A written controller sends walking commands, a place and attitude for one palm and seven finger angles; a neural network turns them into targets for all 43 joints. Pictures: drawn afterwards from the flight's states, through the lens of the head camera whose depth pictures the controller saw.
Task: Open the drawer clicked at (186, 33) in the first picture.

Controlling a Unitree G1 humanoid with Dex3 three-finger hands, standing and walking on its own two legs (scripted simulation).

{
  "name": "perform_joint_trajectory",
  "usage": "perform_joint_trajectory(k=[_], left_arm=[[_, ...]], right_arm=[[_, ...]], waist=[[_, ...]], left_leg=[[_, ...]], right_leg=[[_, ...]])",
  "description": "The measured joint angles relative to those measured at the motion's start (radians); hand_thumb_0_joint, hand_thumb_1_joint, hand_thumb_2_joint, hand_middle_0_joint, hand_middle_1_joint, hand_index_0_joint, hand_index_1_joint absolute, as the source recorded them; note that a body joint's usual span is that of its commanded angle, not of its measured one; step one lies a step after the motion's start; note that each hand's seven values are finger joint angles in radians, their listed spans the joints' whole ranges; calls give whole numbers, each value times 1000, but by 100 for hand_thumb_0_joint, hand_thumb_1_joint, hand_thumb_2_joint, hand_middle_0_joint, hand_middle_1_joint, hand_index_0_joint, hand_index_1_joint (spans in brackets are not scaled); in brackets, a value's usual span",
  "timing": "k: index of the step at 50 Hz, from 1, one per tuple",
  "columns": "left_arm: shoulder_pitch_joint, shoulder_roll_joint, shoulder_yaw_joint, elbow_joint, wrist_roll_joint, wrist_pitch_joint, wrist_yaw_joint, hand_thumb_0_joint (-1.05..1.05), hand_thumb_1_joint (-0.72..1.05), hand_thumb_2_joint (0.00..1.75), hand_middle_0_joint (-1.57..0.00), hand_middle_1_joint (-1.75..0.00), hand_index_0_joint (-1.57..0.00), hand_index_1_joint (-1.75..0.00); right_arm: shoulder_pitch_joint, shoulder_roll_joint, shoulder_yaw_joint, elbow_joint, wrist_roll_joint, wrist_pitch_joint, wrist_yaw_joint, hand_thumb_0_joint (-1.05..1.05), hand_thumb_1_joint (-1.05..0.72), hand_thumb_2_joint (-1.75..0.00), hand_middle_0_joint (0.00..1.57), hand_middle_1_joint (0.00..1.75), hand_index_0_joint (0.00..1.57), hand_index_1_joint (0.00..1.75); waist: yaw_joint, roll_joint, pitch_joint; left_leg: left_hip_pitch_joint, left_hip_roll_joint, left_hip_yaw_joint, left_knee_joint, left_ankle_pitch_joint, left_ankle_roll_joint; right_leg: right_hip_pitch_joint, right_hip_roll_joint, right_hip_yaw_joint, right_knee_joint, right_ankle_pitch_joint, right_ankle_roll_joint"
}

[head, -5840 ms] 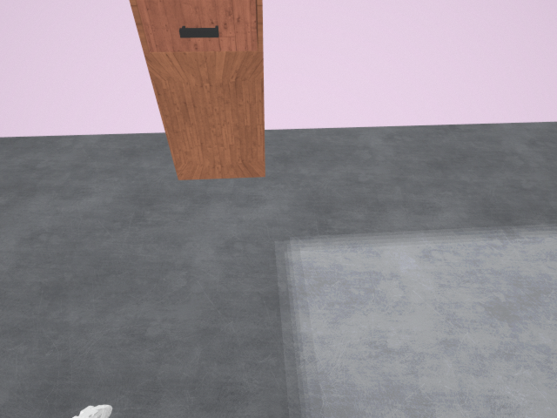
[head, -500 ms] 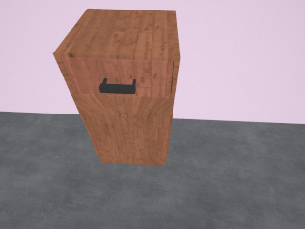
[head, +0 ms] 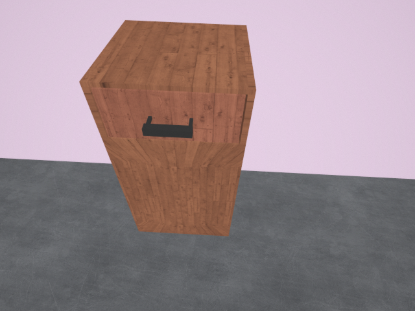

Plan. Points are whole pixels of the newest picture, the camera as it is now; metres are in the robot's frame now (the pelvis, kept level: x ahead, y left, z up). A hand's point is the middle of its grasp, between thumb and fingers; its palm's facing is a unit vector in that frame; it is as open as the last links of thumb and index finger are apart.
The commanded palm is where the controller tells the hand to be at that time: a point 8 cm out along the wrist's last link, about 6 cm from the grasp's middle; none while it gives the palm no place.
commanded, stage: shuffle to correct the standing spot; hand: left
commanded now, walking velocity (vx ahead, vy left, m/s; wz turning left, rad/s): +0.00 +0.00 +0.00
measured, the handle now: (169, 125) +0.59 +0.14 +0.00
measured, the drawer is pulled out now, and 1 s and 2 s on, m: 0.00 0.00 0.00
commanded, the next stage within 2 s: come to a stop and stand still in 0.40 s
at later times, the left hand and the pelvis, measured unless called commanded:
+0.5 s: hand out of the picture -0.01 +0.13 -0.18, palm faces +0.05 -0.98 -0.18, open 7.4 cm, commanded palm none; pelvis +0.04 -0.03 -0.01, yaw +0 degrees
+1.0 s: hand out of the picture +0.09 +0.13 -0.17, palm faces +0.01 -0.97 -0.23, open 7.3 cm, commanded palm none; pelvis +0.06 -0.05 +0.00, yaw -2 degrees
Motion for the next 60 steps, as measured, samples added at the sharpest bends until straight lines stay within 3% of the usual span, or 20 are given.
perform_joint_trajectory(k=[10, 15, 19, 22, 25, 27, 29, 32, 37, 41, 45, 50, 60], left_arm=[[18, -6, -2, 22, 5, 9, -10, 1, 91, 90, -20, -30, -19, -30], [49, -3, 9, 21, 18, 22, -27, 1, 91, 90, -20, -30, -19, -30], [72, -8, 18, 21, 19, 14, -36, 1, 91, 90, -20, -30, -19, -30], [93, -14, 25, 19, 15, -6, -31, 1, 91, 90, -20, -30, -19, -30], [115, -23, 29, 24, 18, -28, -18, 1, 91, 90, -20, -30, -19, -30], [133, -30, 28, 33, 22, -33, -11, 0, 91, 90, -20, -30, -19, -30], [149, -37, 25, 47, 21, -27, -8, 0, 91, 90, -20, -30, -19, -30], [169, -52, 16, 67, 8, -13, -5, 0, 91, 90, -20, -30, -19, -30], [121, -50, 10, 79, -1, 23, 7, 1, 91, 90, -20, -30, -20, -30], [56, -42, 15, 28, 5, 20, 4, 1, 91, 90, -20, -30, -20, -30], [21, -33, 18, -16, 11, 11, 2, 1, 91, 90, -20, -30, -19, -30], [-6, -2, 20, -38, 9, 12, 3, 1, 93, 90, -20, -30, -19, -30], [-32, 12, 15, -24, -2, 3, -5, 1, 93, 90, -20, -30, -20, -30]], right_arm=[[-10, 9, 0, 21, -1, 7, 2, 1, -92, -89, 20, 30, 20, 30], [18, 21, -16, 10, -7, 16, 4, 1, -92, -89, 20, 30, 20, 30], [47, 20, -27, 11, -8, 17, 2, 1, -91, -89, 20, 30, 20, 30], [64, 17, -28, 20, -7, 17, 3, 1, -91, -89, 20, 30, 20, 30], [53, 17, -32, 26, -6, 24, 6, 1, -91, -89, 20, 30, 20, 30], [29, 19, -34, 17, -3, 23, 10, 1, -91, -89, 20, 30, 20, 30], [-3, 18, -35, 3, -1, 20, 5, 1, -92, -89, 20, 30, 20, 30], [-45, 9, -26, -22, 0, -8, -4, 1, -93, -89, 20, 30, 20, 30], [-99, 36, -9, -33, 8, -12, -21, 1, -93, -89, 20, 30, 20, 30], [-129, 50, -14, -45, 10, 3, -20, 0, -92, -89, 20, 30, 20, 30], [-127, 42, -34, -55, 10, 27, -8, -1, -93, -89, 20, 30, 20, 30], [-93, 29, -39, -50, 3, 32, -2, -1, -94, -89, 20, 30, 20, 30], [4, 8, -13, 30, -1, 33, 0, 0, -93, -89, 20, 30, 20, 30]], waist=[[4, -18, 6], [4, -28, -5], [1, -5, -9], [1, 14, -10], [17, 8, -3], [25, -2, 5], [27, -13, 14], [26, -12, 29], [47, -52, 31], [45, -37, 42], [30, 0, 16], [8, -1, -7], [-3, -4, -6]], left_leg=[[11, 1, 8, -10, -3, -1], [-8, 3, 20, 15, -25, -6], [-29, 30, 8, 56, -56, -25], [-61, 55, -7, 145, -118, -17], [-139, 53, -8, 354, -241, -6], [-175, 49, 1, 394, -260, -2], [-178, 45, 12, 319, -196, -7], [-122, 49, 17, 127, 65, 0], [-72, 28, 69, 101, -39, 5], [-64, 21, 71, 59, 0, -7], [-75, 40, 47, 51, 11, -26], [-60, 48, 34, 15, 32, -40], [-14, 61, 15, -47, 65, -55]], right_leg=[[3, 1, 8, 0, -4, -4], [-41, -4, 10, 70, -50, -45], [-41, 18, -2, 70, -61, -30], [-23, 43, -25, 60, -74, -47], [11, 51, -39, 31, -78, -63], [37, 51, -39, 6, -75, -63], [59, 49, -38, -9, -79, -57], [61, 59, -29, 52, -119, -44], [-33, 13, -13, 228, -204, -23], [-77, -12, -16, 128, -46, -19], [-75, 10, -38, 102, -41, -41], [-56, 22, -51, 64, -29, -56], [7, 45, -69, -26, 11, -67]])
